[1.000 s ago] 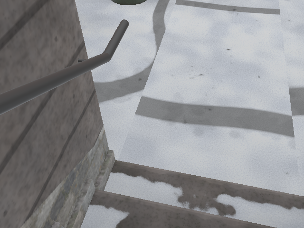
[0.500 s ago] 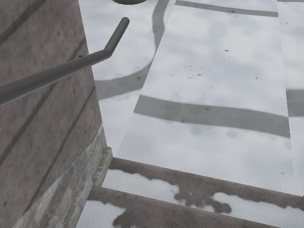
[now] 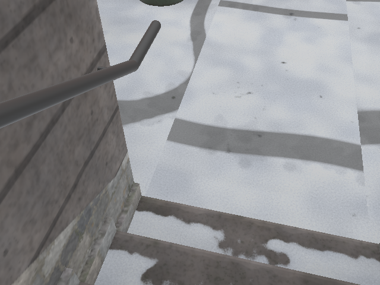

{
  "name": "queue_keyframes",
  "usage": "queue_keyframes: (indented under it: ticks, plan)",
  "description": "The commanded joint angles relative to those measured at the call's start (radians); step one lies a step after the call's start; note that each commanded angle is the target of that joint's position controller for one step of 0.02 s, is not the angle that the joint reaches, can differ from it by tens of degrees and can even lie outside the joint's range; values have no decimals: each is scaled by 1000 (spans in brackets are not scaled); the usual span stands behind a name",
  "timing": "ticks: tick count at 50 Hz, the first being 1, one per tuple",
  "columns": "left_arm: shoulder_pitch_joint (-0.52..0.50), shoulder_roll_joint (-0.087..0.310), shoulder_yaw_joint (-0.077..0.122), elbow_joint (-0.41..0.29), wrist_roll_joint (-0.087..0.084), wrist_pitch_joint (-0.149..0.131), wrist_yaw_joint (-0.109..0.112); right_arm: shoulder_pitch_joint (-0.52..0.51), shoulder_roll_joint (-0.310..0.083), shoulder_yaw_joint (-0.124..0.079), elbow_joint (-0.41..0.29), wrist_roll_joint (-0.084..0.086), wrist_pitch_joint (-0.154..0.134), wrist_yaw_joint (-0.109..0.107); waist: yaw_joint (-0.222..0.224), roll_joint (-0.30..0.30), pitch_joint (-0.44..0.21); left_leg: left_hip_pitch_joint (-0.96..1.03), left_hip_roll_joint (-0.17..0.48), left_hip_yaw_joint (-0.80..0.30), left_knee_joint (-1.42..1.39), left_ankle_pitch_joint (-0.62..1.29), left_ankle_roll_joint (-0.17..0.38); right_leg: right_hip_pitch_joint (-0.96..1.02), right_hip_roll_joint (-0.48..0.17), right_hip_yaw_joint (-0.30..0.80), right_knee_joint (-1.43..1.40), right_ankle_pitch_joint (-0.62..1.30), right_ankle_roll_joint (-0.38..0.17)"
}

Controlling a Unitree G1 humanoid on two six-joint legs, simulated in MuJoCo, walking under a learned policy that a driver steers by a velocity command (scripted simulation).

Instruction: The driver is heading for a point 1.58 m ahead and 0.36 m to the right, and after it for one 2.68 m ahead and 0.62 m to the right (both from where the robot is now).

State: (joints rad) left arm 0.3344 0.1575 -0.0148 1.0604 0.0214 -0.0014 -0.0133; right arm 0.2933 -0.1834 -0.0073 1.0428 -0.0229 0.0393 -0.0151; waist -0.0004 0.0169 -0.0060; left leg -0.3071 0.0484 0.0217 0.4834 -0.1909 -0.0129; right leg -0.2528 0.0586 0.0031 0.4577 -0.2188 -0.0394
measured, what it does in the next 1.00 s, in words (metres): goes down: right foot 0.17 m lower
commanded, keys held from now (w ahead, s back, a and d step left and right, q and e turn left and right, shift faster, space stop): no key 0.20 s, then w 0.80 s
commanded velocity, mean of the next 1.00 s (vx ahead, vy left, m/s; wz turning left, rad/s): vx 0.28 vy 0.00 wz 0.00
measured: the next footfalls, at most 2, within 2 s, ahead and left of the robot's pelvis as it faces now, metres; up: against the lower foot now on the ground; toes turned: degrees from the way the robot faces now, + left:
right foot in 0.92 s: +0.33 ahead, -0.22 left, -0.17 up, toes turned -4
left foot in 1.52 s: +0.68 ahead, -0.02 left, -0.34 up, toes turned +3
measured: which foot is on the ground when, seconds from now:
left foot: down 0.00-0.90, up 0.92-1.00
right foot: down 0.00-0.42, up 0.44-0.90, down 0.92-1.00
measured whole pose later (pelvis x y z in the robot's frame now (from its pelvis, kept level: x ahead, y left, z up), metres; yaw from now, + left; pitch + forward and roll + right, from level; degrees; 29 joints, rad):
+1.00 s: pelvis +0.25 -0.11 -0.18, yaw -1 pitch +0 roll +2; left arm 0.10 0.19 0.03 0.92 0.01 -0.05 -0.05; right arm 0.48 -0.25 -0.07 1.05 -0.01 -0.04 -0.07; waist -0.10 0.04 0.04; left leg -0.45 0.03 -0.13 1.83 -0.80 0.07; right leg -0.36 -0.04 -0.02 0.62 -0.29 -0.02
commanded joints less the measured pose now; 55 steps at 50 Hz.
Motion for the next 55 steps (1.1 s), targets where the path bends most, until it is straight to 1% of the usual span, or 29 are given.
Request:
queue_keyframes:
  ticks: [1, 5, 11, 15, 17, 20, 21, 22, 23, 24, 26, 28, 33, 37, 38, 40, 41, 43, 44, 46, 47, 48, 49, 50, 51, 52, 53, 54, 55]
  plan:
    - [83, 54, 4, -12, 4, 5, -3, 21, -89, -8, -35, 2, -21, -7, 26, 43, 42, -122, 60, -66, -148, -95, 78, 78, -40, 46, -10, 34, 6]
    - [110, 68, 4, -4, 5, -1, -1, -24, -104, -6, -48, 5, -17, -14, 41, 47, 18, -160, 61, -65, -139, -78, 82, 95, -44, 36, 62, 40, 16]
    - [57, 94, 6, -22, -2, -17, 1, 72, -74, -2, -15, 8, 14, 0, -25, -100, 27, 37, -5, -2, -46, -127, 50, -97, -100, 150, -189, -208, 24]
    - [40, 181, 54, -55, -11, -7, 2, 81, -90, -19, -17, -5, 7, 11, -43, -112, 94, 34, -96, 98, 106, -316, 89, -190, -93, 168, -228, -555, -51]
    - [25, 170, 63, -69, -2, 0, 5, 89, -75, -22, -18, -11, -12, 17, -46, -120, 109, 36, -104, 132, 161, -256, 110, -201, -131, 205, -226, -592, -82]
    - [-34, 159, 76, -97, 7, 7, 16, 211, -84, -41, 13, -12, -32, 19, -95, -78, 110, 156, -83, 111, 103, -290, 134, -286, -93, 151, -108, -608, -89]
    - [-77, 145, 75, -116, 10, 8, 12, 293, -125, -54, 34, -12, -41, 16, -125, 21, 128, 159, -10, -37, -12, -441, 164, -327, -19, 56, 72, -543, -62]
    - [-121, 94, 66, -149, 21, 8, 2, 351, -206, -80, 47, -3, -57, 7, -139, 222, 138, 149, 178, -393, -248, -672, 241, -400, 72, -84, 443, -352, -13]
    - [-163, 116, 69, -186, 36, 0, 6, 326, -203, -78, 33, 7, -68, 2, -114, 164, 191, 121, 279, -587, -350, -675, 293, -510, -6, 3, 564, -301, 3]
    - [-140, 119, 70, -179, 30, -7, 0, 266, -191, -79, 13, 9, -76, -1, -67, 61, 188, 78, 287, -577, -355, -604, 301, -477, -55, 34, 562, -200, 17]
    - [-47, 101, 63, -130, 36, -22, 0, 234, -196, -92, 11, 6, -95, -3, -21, 54, 134, 44, 251, -452, -292, -338, 312, -367, -80, 6, 597, -138, 34]
    - [-46, 138, 76, -115, 51, -21, 1, 254, -169, -97, 22, -4, -112, -4, -31, 64, 67, 98, 216, -348, -212, -137, 291, -345, -93, 3, 667, -52, 35]
    - [-186, 126, 74, -154, 60, -10, -12, 335, -150, -93, 26, -15, -117, -12, -75, 98, 74, 174, 209, -296, -53, 53, 265, -475, -104, -1, 636, 6, 43]
    - [-426, 172, 94, -232, 33, -38, -34, 455, -116, -74, 52, -11, -133, -41, -181, 96, 102, 354, 202, -365, 121, -207, 263, -738, -159, 116, 420, 343, 61]
    - [-448, 159, 89, -239, 24, -43, -36, 415, -147, -71, 41, -10, -136, -45, -182, 104, 96, 315, 205, -387, 128, -239, 273, -721, -163, 105, 392, 366, 66]
    - [-448, 85, 57, -266, -15, -45, -56, 231, -116, -56, -21, -3, -136, -49, -125, 36, 69, -73, 95, -198, 182, -352, 184, -248, -131, 42, 70, 647, 64]
    - [-437, 72, 51, -262, -46, -31, -65, 220, -136, -58, -25, -6, -131, -46, -132, 68, 62, -177, 101, -171, 158, -353, 166, -78, -100, -2, 92, 691, 63]
    - [-331, 104, 50, -235, -61, 1, -60, 202, -169, -70, -35, -23, -122, -45, -94, 111, 109, -237, 104, -138, 258, -326, 145, 55, -119, 9, 76, 646, 58]
    - [-253, 112, 50, -206, -34, 7, -50, 229, -168, -71, -21, -19, -115, -52, -66, 101, 112, -137, 94, -122, 382, -271, 140, 63, -143, 24, -31, 623, 36]
    - [113, 202, 92, -65, 21, -16, -18, 260, -174, -73, 2, -19, -82, -61, 94, -89, 15, -121, -2, -26, 892, -172, 136, 358, -97, -88, -144, 586, 36]
    - [324, 229, 105, 6, 19, -24, -14, 253, -124, -80, 26, -26, -74, -50, 190, -248, -53, -394, -117, -26, 1380, -727, 114, 613, -152, -61, 60, 697, 23]
    - [299, 300, 94, 8, 12, -35, -28, 398, -92, -86, -23, 35, -90, -61, 33, -428, -104, -647, -106, -119, 1609, -739, 110, 704, -333, 121, 346, 1264, 53]
    - [282, 305, 107, -23, -25, -30, -35, 410, -119, -80, -11, 37, -92, -69, 34, -385, -202, -722, -71, -114, 1656, -603, 112, 675, -416, 247, 284, 1040, 41]
    - [213, 319, 115, -52, -24, -35, -31, 340, -87, -68, -31, 19, -87, -65, 20, -326, -179, -798, -74, -82, 1672, -431, 107, 539, -487, 389, 94, 466, -76]
    - [87, 213, 89, -104, -9, -37, -17, 189, -105, -69, -34, -8, -69, -45, 18, -166, -80, -743, -5, -77, 1454, -271, 107, 305, -414, 388, -58, -64, -68]
    - [68, 233, 87, -112, 20, -47, -3, 163, -117, -78, -50, 0, -55, -28, -3, -308, -34, -680, 8, -95, 1381, -229, 97, 148, -486, 506, -91, -121, -171]
    - [7, 161, 62, -112, 39, -71, -8, 121, -139, -86, -36, -5, -45, -22, -41, -187, 94, -611, 32, -178, 1118, -59, 86, -40, -415, 434, -57, -37, -150]
    - [14, 146, 61, -105, 41, -91, -9, 122, -131, -90, -14, -16, -34, -17, -57, -182, 155, -572, 32, -174, 1024, -38, 77, -127, -383, 399, -35, 33, -166]
    - [5, 147, 62, -106, 23, -107, 2, 76, -111, -90, -24, -13, -25, -7, -84, -120, 165, -495, 35, -145, 807, 72, 36, -206, -342, 344, -90, 26, -172]
Keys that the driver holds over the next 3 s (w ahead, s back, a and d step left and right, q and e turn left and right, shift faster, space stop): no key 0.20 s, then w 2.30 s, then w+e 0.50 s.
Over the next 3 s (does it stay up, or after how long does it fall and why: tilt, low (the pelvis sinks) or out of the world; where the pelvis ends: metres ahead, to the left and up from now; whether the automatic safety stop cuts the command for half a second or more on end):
stays up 1.43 -0.16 -0.68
